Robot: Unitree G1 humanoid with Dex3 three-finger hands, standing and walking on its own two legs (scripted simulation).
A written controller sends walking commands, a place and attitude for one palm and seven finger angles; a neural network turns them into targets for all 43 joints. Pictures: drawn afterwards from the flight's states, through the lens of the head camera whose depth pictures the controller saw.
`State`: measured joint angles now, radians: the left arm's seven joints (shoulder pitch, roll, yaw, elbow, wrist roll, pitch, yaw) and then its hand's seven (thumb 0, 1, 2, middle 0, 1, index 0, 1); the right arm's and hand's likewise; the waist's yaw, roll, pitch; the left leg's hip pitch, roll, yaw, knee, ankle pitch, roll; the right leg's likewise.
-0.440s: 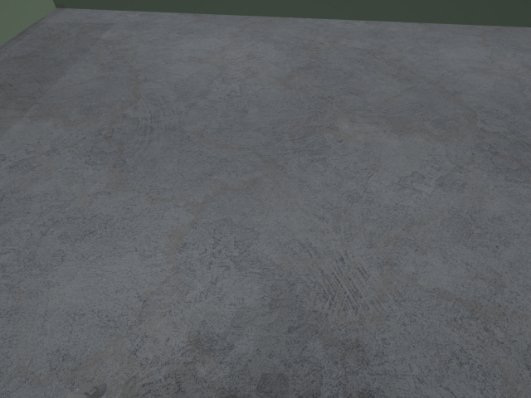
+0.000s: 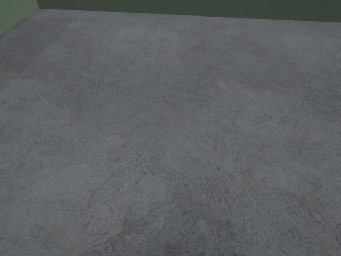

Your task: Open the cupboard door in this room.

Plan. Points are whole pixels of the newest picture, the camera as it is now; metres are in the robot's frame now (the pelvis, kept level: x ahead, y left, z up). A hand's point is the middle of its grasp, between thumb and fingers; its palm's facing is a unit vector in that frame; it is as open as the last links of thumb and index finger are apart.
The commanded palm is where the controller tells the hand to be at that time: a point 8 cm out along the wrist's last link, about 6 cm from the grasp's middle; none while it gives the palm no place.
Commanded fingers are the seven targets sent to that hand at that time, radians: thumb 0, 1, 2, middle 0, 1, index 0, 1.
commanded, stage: stand and wait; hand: left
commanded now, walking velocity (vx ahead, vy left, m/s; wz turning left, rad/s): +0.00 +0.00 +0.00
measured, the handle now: out of the picture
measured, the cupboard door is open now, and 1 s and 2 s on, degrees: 0 0 0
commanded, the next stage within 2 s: turn or walk to find it in 0.46 s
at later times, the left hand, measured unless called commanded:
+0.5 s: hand out of the picture +0.06 +0.24 -0.15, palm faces -0.03 -0.94 -0.34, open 7.4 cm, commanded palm none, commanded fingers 0.00 0.90 0.90 -0.20 -0.30 -0.20 -0.30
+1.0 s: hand out of the picture +0.00 +0.21 -0.18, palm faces +0.15 -0.96 -0.23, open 7.4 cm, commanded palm none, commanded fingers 0.00 0.90 0.90 -0.20 -0.30 -0.20 -0.30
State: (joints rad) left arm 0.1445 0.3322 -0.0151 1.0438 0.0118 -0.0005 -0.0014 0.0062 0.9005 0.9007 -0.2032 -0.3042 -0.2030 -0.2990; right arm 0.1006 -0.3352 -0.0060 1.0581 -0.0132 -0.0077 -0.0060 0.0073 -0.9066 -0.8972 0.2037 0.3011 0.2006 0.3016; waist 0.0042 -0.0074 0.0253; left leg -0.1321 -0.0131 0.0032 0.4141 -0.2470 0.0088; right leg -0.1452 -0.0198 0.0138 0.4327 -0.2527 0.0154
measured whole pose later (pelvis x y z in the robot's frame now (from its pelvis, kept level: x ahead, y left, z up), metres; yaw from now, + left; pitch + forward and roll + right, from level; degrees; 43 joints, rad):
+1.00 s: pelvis -0.04 +0.00 -0.01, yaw +9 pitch +0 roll -1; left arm 0.18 0.24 0.02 0.96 0.01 0.05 0.02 0.01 0.90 0.90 -0.20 -0.30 -0.20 -0.30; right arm 0.25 -0.17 -0.02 0.99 -0.02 0.03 -0.01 0.01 -0.91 -0.90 0.20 0.30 0.20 0.30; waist -0.02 -0.02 0.07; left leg -0.31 -0.06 -0.09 0.52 -0.21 0.03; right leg -0.40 -0.02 -0.01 0.97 -0.49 0.04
